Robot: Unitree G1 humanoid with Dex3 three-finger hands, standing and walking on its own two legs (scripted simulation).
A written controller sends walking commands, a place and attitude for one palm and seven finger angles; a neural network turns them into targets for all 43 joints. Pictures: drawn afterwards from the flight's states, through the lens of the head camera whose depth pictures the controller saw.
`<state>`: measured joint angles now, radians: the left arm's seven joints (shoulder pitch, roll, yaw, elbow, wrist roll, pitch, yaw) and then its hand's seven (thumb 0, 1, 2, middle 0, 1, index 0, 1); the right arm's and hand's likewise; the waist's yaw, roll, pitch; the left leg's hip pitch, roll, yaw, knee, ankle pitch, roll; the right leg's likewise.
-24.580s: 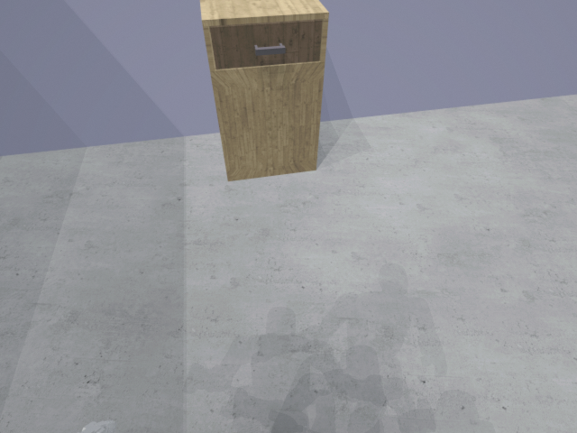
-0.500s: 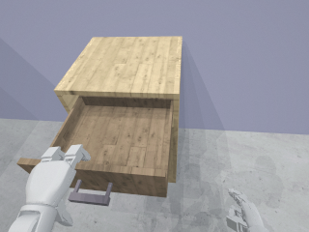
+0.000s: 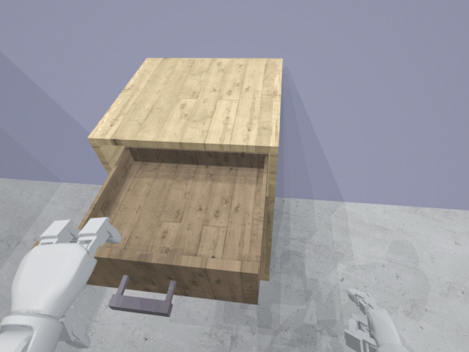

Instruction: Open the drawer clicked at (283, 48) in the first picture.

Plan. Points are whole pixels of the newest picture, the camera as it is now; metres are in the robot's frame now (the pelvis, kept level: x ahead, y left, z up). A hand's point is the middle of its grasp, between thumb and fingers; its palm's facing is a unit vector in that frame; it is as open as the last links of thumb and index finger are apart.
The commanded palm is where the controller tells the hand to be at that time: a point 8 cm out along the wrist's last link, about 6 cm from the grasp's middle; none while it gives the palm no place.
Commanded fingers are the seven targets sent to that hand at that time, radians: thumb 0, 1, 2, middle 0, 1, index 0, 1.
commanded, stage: draw the hand back to the body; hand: left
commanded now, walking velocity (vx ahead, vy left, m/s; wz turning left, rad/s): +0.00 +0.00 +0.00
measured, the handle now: (144, 294) +0.22 +0.23 -0.08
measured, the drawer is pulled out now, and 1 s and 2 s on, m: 0.30 0.30 0.30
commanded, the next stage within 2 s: step back with the hand held close in 1.08 s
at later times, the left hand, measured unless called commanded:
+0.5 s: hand (86, 256) +0.19 +0.22 +0.15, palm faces +0.39 -0.84 -0.38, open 11.9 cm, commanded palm +0.13 +0.26 +0.17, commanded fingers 0.00 0.27 0.63 -0.25 -0.70 -0.25 -0.70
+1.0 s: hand (74, 268) +0.16 +0.22 +0.16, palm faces +0.45 -0.80 -0.40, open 7.8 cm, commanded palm +0.11 +0.26 +0.18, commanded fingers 0.00 0.90 0.90 -0.20 -0.30 -0.20 -0.30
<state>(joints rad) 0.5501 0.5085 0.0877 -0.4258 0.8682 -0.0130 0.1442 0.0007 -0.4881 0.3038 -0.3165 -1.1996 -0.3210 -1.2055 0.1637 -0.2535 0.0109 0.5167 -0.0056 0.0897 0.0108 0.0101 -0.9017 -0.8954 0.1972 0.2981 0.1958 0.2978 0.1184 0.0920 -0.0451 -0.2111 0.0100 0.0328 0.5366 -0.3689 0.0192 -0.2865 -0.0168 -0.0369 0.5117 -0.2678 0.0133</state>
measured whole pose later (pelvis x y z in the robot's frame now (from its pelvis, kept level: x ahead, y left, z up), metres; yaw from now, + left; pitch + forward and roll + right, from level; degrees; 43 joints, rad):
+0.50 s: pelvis +0.00 -0.01 +0.01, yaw +2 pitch -3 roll -1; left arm 0.53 0.31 0.24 -0.47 -0.04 -0.09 0.12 0.00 -0.06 0.49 -0.28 -0.92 -0.28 -0.92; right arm 0.21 -0.20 0.04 0.61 0.00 -0.14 -0.07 0.01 -0.90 -0.90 0.20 0.30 0.20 0.30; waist 0.05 0.06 0.02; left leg -0.06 0.01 0.00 0.43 -0.32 0.00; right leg -0.12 -0.01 -0.07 0.42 -0.24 0.00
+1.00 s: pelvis -0.01 -0.03 +0.01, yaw +2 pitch -3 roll -1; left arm 0.53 0.31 0.28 -0.45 -0.06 -0.11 0.12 0.01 0.77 0.85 -0.21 -0.38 -0.22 -0.38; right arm 0.18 -0.21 0.02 0.62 0.01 -0.15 -0.07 0.01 -0.90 -0.90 0.20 0.30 0.20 0.30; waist 0.06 0.08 0.02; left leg -0.05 0.03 -0.01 0.41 -0.30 -0.01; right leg -0.12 0.00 -0.08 0.40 -0.23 -0.02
